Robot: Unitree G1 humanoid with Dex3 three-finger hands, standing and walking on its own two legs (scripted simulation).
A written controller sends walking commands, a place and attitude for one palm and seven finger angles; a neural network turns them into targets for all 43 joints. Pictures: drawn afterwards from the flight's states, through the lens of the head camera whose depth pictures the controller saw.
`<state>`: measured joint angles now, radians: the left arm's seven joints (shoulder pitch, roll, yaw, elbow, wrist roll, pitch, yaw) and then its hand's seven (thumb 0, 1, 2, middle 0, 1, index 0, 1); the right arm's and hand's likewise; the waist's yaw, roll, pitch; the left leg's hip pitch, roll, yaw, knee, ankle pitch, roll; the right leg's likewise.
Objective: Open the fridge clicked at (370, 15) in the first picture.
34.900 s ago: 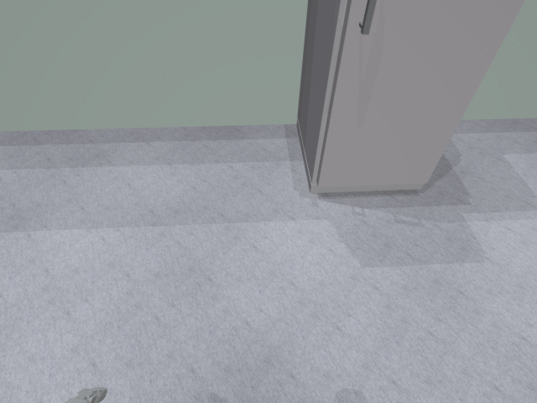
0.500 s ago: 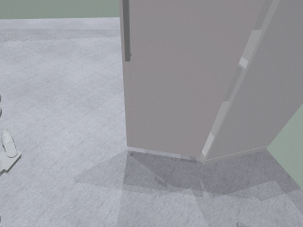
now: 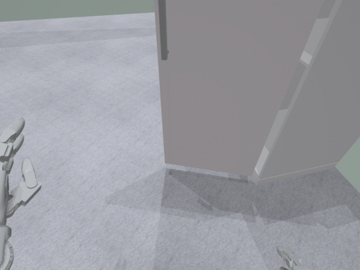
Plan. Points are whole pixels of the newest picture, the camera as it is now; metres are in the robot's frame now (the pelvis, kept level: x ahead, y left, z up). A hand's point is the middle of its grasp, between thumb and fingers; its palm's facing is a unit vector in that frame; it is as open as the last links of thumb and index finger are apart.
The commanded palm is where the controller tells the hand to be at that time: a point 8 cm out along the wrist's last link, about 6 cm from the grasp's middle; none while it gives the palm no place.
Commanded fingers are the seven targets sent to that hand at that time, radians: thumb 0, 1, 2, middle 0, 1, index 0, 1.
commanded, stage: let the arm hang, fingers relaxed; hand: left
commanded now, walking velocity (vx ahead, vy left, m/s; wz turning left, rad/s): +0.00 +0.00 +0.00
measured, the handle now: (164, 14) +0.87 +0.12 +0.24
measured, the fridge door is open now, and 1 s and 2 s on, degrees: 66 66 66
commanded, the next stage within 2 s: look to check the result in 1.06 s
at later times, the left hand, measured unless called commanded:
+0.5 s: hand out of the picture -0.01 +0.24 -0.16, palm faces -0.01 -0.96 -0.28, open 7.2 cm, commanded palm none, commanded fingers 0.00 0.90 0.90 -0.20 -0.30 -0.20 -0.30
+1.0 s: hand (77, 261) +0.17 +0.27 -0.12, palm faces -0.04 -0.94 -0.35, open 7.4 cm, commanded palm none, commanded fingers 0.00 0.90 0.90 -0.20 -0.30 -0.20 -0.30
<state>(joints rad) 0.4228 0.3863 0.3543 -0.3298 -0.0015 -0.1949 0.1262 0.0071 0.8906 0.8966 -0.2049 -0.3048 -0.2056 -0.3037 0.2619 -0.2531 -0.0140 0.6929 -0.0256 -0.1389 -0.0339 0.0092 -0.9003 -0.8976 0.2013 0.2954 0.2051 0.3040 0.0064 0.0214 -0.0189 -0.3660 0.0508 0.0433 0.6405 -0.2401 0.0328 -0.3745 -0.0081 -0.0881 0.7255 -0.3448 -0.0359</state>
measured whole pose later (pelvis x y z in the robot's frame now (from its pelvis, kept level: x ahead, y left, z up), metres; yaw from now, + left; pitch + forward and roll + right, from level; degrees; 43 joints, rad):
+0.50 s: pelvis +0.00 +0.00 +0.02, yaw +2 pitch -1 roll -1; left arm 0.25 0.32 0.03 1.10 0.02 0.03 0.00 0.01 0.94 0.89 -0.20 -0.30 -0.20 -0.30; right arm 0.26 -0.28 -0.04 1.09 -0.03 0.03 0.00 0.01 -0.90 -0.90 0.20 0.29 0.20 0.30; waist -0.01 -0.01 0.13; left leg -0.33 0.03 -0.01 0.50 -0.16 -0.01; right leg -0.24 0.01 0.02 0.45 -0.20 0.01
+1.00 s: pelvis +0.05 +0.02 +0.03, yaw +1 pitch -1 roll +0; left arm 0.02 0.36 -0.01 1.08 0.02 -0.02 0.00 0.00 0.91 0.90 -0.20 -0.30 -0.20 -0.30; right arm 0.00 -0.33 -0.02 1.09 -0.02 -0.01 0.02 0.00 -0.90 -0.90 0.20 0.29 0.20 0.30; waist -0.02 -0.01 0.06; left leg -0.18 -0.01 0.04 0.37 -0.17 0.02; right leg -0.13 -0.04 0.07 0.36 -0.21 0.05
